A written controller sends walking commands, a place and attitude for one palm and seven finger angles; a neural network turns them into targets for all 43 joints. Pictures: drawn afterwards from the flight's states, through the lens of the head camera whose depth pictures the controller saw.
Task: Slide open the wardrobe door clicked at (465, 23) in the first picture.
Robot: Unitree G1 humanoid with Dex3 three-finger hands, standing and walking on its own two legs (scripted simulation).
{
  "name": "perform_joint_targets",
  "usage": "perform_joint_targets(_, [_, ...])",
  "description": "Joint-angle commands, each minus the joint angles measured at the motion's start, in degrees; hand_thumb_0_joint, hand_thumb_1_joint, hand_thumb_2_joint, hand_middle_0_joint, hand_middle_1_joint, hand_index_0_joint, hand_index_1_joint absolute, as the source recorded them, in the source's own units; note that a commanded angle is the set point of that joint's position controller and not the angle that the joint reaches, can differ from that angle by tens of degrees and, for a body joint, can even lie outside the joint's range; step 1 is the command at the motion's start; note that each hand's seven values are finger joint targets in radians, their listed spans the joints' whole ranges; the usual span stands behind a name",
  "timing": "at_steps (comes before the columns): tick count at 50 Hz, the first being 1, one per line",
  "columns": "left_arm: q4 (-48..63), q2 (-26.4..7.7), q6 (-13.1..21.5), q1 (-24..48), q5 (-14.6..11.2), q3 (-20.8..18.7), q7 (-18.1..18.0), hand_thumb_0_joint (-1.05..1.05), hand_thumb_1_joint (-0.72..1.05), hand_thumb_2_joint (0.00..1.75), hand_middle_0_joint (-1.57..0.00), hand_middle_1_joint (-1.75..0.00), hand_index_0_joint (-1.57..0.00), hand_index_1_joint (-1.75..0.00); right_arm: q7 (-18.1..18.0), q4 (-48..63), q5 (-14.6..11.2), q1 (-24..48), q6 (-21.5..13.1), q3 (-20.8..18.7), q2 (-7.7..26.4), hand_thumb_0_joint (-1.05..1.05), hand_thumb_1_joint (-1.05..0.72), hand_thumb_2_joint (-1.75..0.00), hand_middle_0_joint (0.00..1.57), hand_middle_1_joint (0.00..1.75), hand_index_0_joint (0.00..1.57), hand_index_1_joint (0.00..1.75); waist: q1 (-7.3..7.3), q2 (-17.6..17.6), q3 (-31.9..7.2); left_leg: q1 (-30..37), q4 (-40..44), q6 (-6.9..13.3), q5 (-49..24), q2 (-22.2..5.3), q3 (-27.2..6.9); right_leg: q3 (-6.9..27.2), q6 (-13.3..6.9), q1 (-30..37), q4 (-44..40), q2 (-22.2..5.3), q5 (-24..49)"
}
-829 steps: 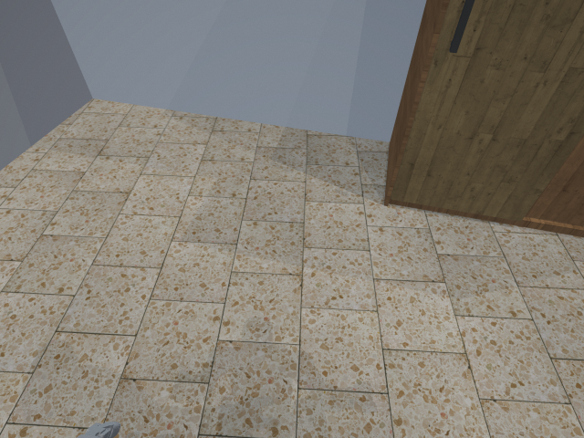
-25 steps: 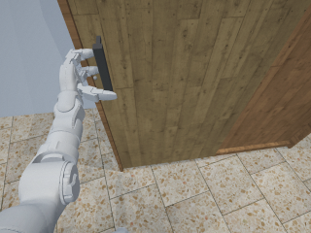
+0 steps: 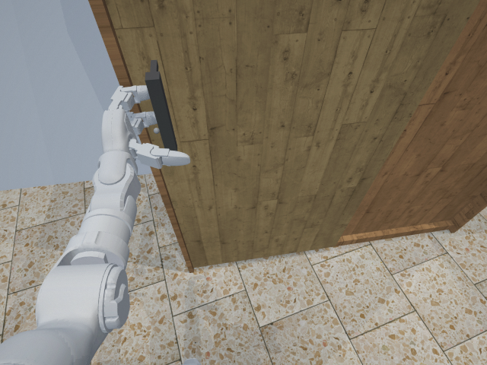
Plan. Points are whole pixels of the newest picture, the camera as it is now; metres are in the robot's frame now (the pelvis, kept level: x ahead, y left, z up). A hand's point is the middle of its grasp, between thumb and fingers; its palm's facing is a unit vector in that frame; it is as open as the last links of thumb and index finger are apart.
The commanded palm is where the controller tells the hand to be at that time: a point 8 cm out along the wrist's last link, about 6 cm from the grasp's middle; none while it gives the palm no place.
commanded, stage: slide the fingers in behind the handle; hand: left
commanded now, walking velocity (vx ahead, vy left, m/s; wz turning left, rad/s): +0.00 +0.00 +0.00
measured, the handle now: (163, 109) +0.53 +0.13 +0.13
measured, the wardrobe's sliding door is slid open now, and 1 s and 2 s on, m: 0.00 0.00 0.00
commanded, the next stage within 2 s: grip the handle and tug to test in 1.40 s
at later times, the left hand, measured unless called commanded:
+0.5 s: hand (171, 129) +0.48 +0.11 +0.13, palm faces +0.11 -0.99 +0.02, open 14.0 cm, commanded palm +0.45 +0.16 +0.13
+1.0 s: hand (179, 126) +0.49 +0.10 +0.13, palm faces +0.11 -0.99 +0.02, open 14.0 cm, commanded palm +0.45 +0.15 +0.13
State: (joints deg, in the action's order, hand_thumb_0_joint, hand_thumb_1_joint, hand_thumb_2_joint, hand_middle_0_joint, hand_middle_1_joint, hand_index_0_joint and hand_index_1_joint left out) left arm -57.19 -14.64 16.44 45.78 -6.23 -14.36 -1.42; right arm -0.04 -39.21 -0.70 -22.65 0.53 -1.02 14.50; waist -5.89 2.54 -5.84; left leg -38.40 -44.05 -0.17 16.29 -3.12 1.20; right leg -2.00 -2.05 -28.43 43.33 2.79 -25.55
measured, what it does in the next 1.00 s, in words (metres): stands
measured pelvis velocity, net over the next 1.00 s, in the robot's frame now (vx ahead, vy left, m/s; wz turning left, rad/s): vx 0.01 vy -0.01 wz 0.01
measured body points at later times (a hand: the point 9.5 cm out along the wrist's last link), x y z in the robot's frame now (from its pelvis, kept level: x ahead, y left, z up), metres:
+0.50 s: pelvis +0.00 -0.01 +0.00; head +0.05 -0.01 +0.45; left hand +0.47 +0.16 +0.13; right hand +0.04 -0.27 -0.12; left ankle +0.05 +0.12 -0.71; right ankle -0.05 -0.10 -0.71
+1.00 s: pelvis +0.01 -0.01 +0.00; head +0.06 -0.02 +0.45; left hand +0.47 +0.15 +0.13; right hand +0.05 -0.27 -0.13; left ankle +0.05 +0.12 -0.71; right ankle -0.05 -0.10 -0.71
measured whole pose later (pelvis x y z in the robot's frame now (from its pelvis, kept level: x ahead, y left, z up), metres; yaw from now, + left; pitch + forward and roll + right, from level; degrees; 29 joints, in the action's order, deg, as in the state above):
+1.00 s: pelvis +0.01 -0.01 +0.00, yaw +0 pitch +11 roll -1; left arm -56.9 -10.9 15.2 47.1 -5.3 -12.5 -6.0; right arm 0.9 -39.6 0.0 -21.4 0.9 -1.4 14.0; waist -5.9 2.2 -5.7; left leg -37.4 -42.8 -0.9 16.5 -2.9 0.9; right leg -2.2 -2.7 -27.6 42.6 2.8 -26.2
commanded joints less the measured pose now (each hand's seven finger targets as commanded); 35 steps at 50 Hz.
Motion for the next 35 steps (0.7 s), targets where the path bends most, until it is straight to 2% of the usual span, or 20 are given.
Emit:
perform_joint_targets(1, [14.1,-12.0,3.1,28.5,-0.2,-2.2,-1.4,0.0,-0.5,0.3,-0.3,-1.2,-0.3,-1.2,-0.5,4.8,-0.2,-3.0,-1.8,-2.7,8.4,0.0,-0.9,-0.9,0.2,0.3,0.2,0.3,-0.12,-2.6,-18.3,22.2,2.5,2.6,-10.9,2.4,-2.0,0.8,1.8,-2.8,-7.8,1.0,21.5])
perform_joint_targets(2, [14.3,-10.2,2.8,29.0,-0.1,-0.7,-1.6,0.0,-0.5,0.3,-0.3,-1.2,-0.3,-1.2,-0.5,4.9,-0.3,-2.2,-1.9,-2.5,8.0,0.0,-0.9,-0.9,0.2,0.3,0.2,0.3,-0.41,-1.7,-17.9,22.2,2.7,2.7,-10.4,2.6,-1.7,1.1,2.0,-3.1,-8.0,0.8,21.9])
perform_joint_targets(6, [13.2,-11.5,2.8,31.4,1.0,-1.2,-2.6,0.0,-0.5,0.3,-0.3,-1.2,-0.3,-1.2,-0.8,4.3,-0.1,-2.6,-1.9,-2.3,7.9,0.0,-0.9,-0.9,0.2,0.3,0.2,0.3,-0.8,-1.8,-16.3,20.9,2.7,2.8,-9.4,2.7,-1.6,1.3,2.0,-3.1,-8.2,0.6,21.1])
perform_joint_targets(8, [12.7,-10.2,3.0,31.6,1.1,-0.3,-2.6,0.0,-0.5,0.3,-0.3,-1.2,-0.3,-1.2,-0.7,4.4,0.0,-2.1,-2.1,-2.2,7.7,0.0,-0.9,-0.9,0.2,0.3,0.2,0.3,-1.11,-1.4,-16.5,21.5,2.7,2.7,-9.4,2.7,-1.6,1.3,2.1,-3.7,-8.2,0.5,21.3])
perform_joint_targets(9, [12.4,-11.2,3.3,31.1,1.1,-1.3,-2.6,0.0,-0.5,0.3,-0.3,-1.2,-0.3,-1.2,-0.7,4.3,0.1,-2.4,-2.2,-2.3,7.8,0.0,-0.9,-0.9,0.2,0.3,0.2,0.3,-0.59,-1.8,-18.0,22.1,2.6,2.5,-9.9,2.5,-1.9,1.2,1.9,-3.5,-7.8,0.6,21.2])
perform_joint_targets(10, [13.1,-8.8,3.5,31.0,1.0,0.7,-2.3,0.0,-0.5,0.3,-0.3,-1.2,-0.3,-1.2,-0.6,4.5,0.0,-2.0,-2.3,-2.3,7.5,0.0,-0.9,-0.9,0.2,0.3,0.2,0.3,-0.85,0.1,-18.4,23.2,2.5,2.4,-10.8,2.6,-1.7,1.2,1.8,-3.9,-7.7,0.6,21.8])
perform_joint_targets(11, [13.2,-7.5,3.7,30.4,0.7,1.2,-2.2,0.0,-0.5,0.3,-0.3,-1.2,-0.3,-1.2,-0.4,4.5,0.1,-2.6,-2.4,-2.5,7.5,0.0,-0.9,-0.9,0.2,0.3,0.2,0.3,-0.92,-0.9,-19.7,24.1,2.1,2.5,-12.0,2.6,-1.9,0.8,1.8,-3.6,-7.5,0.8,22.5])
perform_joint_targets(12, [12.3,-7.5,3.5,29.0,0.7,1.1,-2.0,0.0,-0.5,0.3,-0.3,-1.2,-0.3,-1.2,-0.3,4.5,0.0,-2.2,-2.4,-2.5,7.6,0.0,-0.9,-0.9,0.2,0.3,0.2,0.3,-0.44,-0.3,-19.6,24.2,2.1,2.3,-12.0,2.5,-1.9,0.8,1.7,-4.0,-7.4,0.7,22.5])
perform_joint_targets(14, [11.3,-5.9,2.8,29.9,0.3,2.5,-1.7,0.0,-0.5,0.3,-0.3,-1.2,-0.3,-1.2,-0.3,4.3,0.0,-2.5,-2.2,-2.5,7.6,0.0,-0.9,-0.9,0.2,0.3,0.2,0.3,-1.29,-1.7,-18.7,23.6,2.1,2.3,-12.2,2.5,-1.9,0.7,1.9,-4.0,-7.6,0.8,23.1])
perform_joint_targets(15, [11.2,-5.6,2.4,29.5,0.2,2.4,-1.8,0.0,-0.5,0.3,-0.3,-1.2,-0.3,-1.2,-0.1,4.4,0.0,-2.6,-2.2,-2.7,7.6,0.0,-0.9,-0.9,0.2,0.3,0.2,0.3,-1.03,-1.6,-18.7,23.6,2.1,2.4,-12.6,2.5,-1.8,0.7,1.9,-3.9,-7.5,0.8,23.9])
perform_joint_targets(17, [10.6,-7.7,1.8,28.4,0.1,0.5,-2.2,0.0,-0.5,0.3,-0.3,-1.2,-0.3,-1.2,-0.2,4.4,-0.1,-2.7,-1.9,-2.6,8.0,0.0,-0.9,-0.9,0.2,0.3,0.2,0.3,-0.61,-3.5,-18.6,22.2,2.4,2.5,-12.4,2.6,-1.7,1.0,2.1,-2.5,-7.7,0.6,24.5])
perform_joint_targets(18, [11.1,-7.0,1.5,28.6,-0.1,0.7,-2.3,0.0,-0.5,0.3,-0.3,-1.2,-0.3,-1.2,-0.1,4.7,0.0,-2.6,-1.9,-2.6,7.8,0.0,-0.9,-0.9,0.2,0.3,0.2,0.3,-0.36,-3.6,-19.1,21.8,2.5,2.6,-12.4,2.9,-1.5,1.1,2.1,-1.7,-7.7,0.6,25.2])
perform_joint_targets(21, [13.6,-10.0,2.3,29.2,0.4,-1.7,-3.5,0.0,-0.5,0.3,-0.3,-1.2,-0.3,-1.2,-0.2,4.7,0.2,-2.8,-1.6,-2.6,7.7,0.0,-0.9,-0.9,0.2,0.3,0.2,0.3,0.31,-2.7,-19.8,21.5,2.3,2.7,-13.4,3.0,-1.3,1.2,2.0,0.0,-7.3,0.4,26.7])
perform_joint_targets(22, [14.4,-7.7,2.7,29.5,0.6,0.2,-3.7,0.0,-0.5,0.3,-0.3,-1.2,-0.3,-1.2,0.0,4.9,0.2,-2.3,-1.7,-2.4,7.4,0.0,-0.9,-0.9,0.2,0.3,0.2,0.3,-0.21,-2.3,-19.7,22.2,2.2,2.7,-13.9,3.0,-1.2,1.3,2.1,-0.8,-7.3,0.5,27.2])
perform_joint_targets(24, [15.3,-8.9,3.7,30.7,1.2,-0.7,-4.3,0.0,-0.5,0.3,-0.3,-1.2,-0.3,-1.2,0.0,4.6,0.4,-2.6,-1.8,-2.6,7.4,0.0,-0.9,-0.9,0.2,0.3,0.2,0.3,-0.38,-2.5,-19.9,22.3,1.7,2.7,-13.7,3.0,-1.3,1.4,2.2,-1.2,-7.1,0.5,27.0])
perform_joint_targets(25, [15.2,-7.2,3.8,30.9,1.5,1.2,-4.2,0.0,-0.5,0.3,-0.3,-1.2,-0.3,-1.2,0.2,4.6,0.4,-2.4,-1.8,-2.5,7.2,0.0,-0.9,-0.9,0.2,0.3,0.2,0.3,-0.81,-1.8,-19.2,22.3,1.9,2.7,-13.2,3.0,-1.3,1.5,2.2,-1.8,-7.3,0.5,26.6])
perform_joint_targets(29, [12.7,-8.1,3.3,30.5,1.7,0.7,-4.1,0.0,-0.5,0.3,-0.3,-1.2,-0.3,-1.2,0.1,4.1,0.3,-2.6,-1.6,-2.6,7.5,0.0,-0.9,-0.9,0.2,0.3,0.2,0.3,-0.86,-1.8,-18.7,21.5,2.0,2.6,-12.1,3.0,-1.3,1.7,2.2,-1.7,-7.6,0.4,26.1])
perform_joint_targets(30, [12.7,-6.8,2.8,31.4,1.3,1.6,-3.9,0.0,-0.5,0.3,-0.3,-1.2,-0.3,-1.2,0.1,4.1,0.3,-2.6,-1.6,-2.6,7.4,0.0,-0.9,-0.9,0.2,0.3,0.2,0.3,-1.46,-2.7,-18.8,21.6,2.0,2.7,-12.0,3.1,-1.1,1.7,2.4,-1.7,-7.9,0.4,26.6])
perform_joint_targets(33, [11.6,-9.2,1.9,29.9,0.7,-0.9,-3.6,0.0,-0.5,0.3,-0.3,-1.2,-0.3,-1.2,-0.1,4.1,0.3,-3.0,-1.4,-2.7,7.7,0.0,-0.9,-0.9,0.2,0.3,0.2,0.3,-0.44,-3.8,-20.2,20.7,2.2,2.8,-13.1,3.2,-0.9,1.9,2.5,0.8,-7.7,0.2,29.0])
perform_joint_targets(35, [11.9,-6.5,1.6,29.1,0.5,0.7,-3.5,0.0,-0.5,0.3,-0.3,-1.2,-0.3,-1.2,0.1,4.5,0.2,-2.6,-1.4,-2.6,7.2,0.0,-0.9,-0.9,0.2,0.3,0.2,0.3,-0.39,-2.4,-19.9,21.4,2.0,2.7,-14.0,3.3,-0.6,1.7,2.4,0.3,-7.7,0.3,29.8])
